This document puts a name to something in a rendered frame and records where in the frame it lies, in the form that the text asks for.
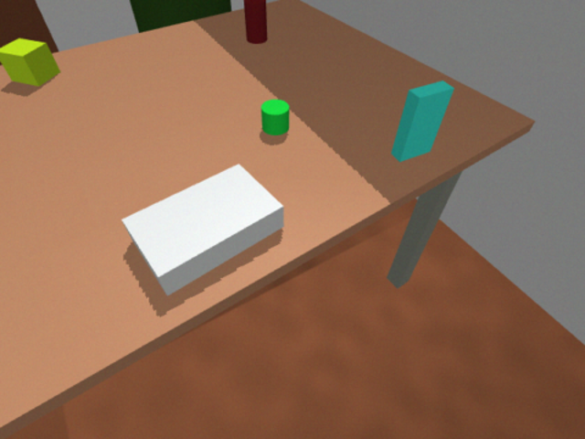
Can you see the table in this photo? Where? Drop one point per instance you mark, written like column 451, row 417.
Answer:
column 133, row 120

